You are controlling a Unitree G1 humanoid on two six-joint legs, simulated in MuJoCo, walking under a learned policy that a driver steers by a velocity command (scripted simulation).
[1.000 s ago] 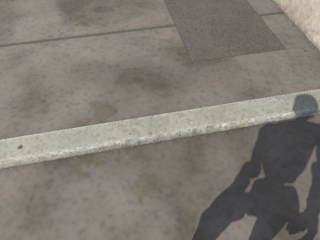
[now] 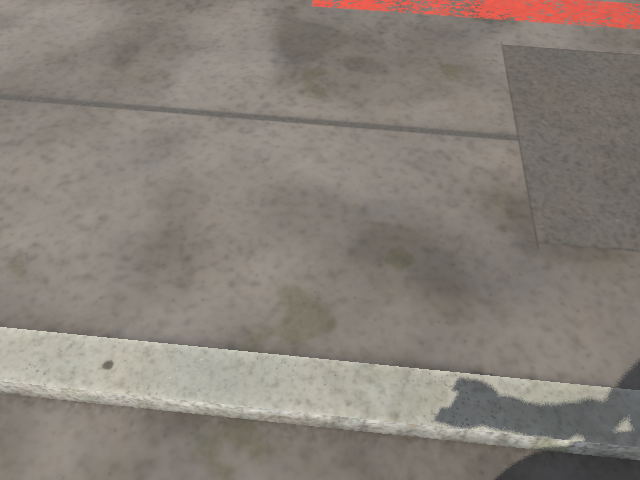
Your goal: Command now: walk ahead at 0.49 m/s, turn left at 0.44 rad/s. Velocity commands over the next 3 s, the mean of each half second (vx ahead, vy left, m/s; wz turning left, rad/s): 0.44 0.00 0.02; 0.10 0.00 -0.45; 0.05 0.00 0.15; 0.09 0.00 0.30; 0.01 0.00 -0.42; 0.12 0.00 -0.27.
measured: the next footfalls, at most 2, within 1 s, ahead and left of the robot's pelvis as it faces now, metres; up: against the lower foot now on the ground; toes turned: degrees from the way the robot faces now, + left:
right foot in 0.24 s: +0.31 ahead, -0.15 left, +0.00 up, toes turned +4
left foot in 0.68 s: +0.48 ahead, +0.04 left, +0.00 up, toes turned -14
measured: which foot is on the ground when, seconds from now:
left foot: down 0.00-0.26, up 0.28-0.66, down 0.68-1.00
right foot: up 0.00-0.22, down 0.24-0.68, up 0.70-1.00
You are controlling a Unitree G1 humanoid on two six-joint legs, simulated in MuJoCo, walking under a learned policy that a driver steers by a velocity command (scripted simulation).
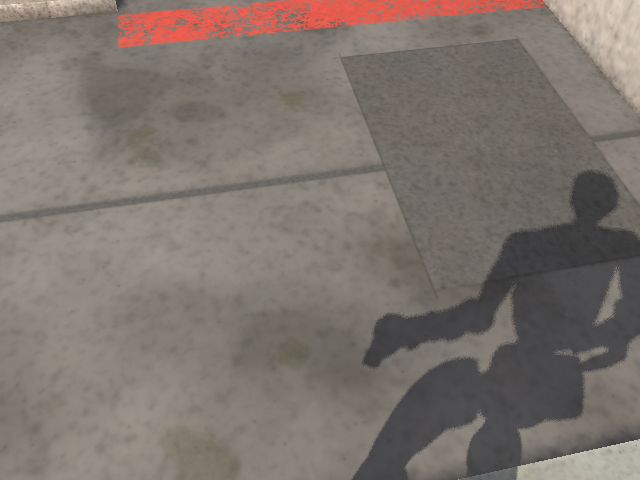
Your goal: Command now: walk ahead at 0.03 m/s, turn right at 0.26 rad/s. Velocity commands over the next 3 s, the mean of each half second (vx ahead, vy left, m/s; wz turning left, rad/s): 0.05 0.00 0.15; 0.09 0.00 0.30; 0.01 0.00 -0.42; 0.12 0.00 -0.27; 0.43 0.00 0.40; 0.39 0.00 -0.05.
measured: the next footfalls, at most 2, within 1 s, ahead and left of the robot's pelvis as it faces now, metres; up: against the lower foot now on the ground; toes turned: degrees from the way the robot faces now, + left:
right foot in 0.10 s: +0.03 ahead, -0.14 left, +0.00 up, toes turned -2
left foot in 0.60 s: +0.00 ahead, +0.11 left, +0.00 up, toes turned +15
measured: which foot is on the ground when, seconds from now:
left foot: down 0.00-0.12, up 0.14-0.58, down 0.60-1.00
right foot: up 0.00-0.08, down 0.10-0.60, up 0.62-1.00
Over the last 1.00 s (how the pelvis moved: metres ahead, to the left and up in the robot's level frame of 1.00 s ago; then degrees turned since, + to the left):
0.35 -0.04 0.00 -18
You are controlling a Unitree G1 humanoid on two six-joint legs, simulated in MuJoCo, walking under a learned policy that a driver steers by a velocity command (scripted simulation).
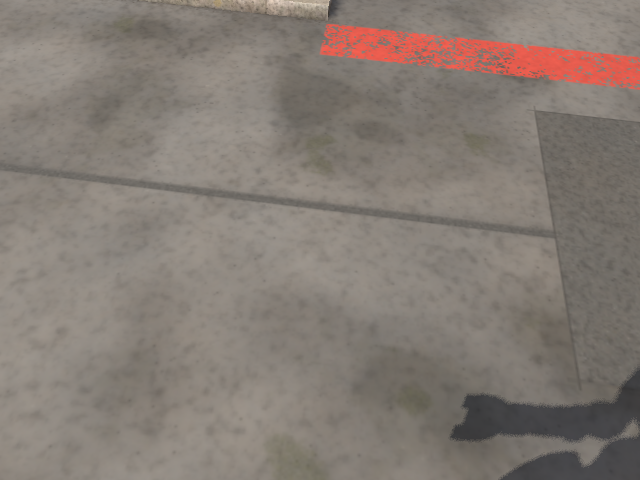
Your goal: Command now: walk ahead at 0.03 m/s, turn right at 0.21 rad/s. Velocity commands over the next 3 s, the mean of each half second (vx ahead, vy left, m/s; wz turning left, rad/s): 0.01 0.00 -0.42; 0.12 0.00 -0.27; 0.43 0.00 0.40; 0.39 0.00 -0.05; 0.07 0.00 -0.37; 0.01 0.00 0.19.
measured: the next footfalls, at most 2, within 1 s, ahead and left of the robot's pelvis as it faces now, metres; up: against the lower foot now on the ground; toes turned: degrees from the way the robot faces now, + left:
right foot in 0.06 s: +0.05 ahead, -0.13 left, +0.00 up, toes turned -3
left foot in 0.40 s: +0.11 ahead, +0.12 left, +0.00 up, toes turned -17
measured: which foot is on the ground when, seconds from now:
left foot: down 0.00-0.10, up 0.12-0.38, down 0.40-0.88, up 0.90-1.00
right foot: up 0.00-0.04, down 0.06-0.40, up 0.42-0.86, down 0.88-1.00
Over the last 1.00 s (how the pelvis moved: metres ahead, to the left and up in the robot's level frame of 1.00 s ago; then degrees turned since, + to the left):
0.05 0.04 0.00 18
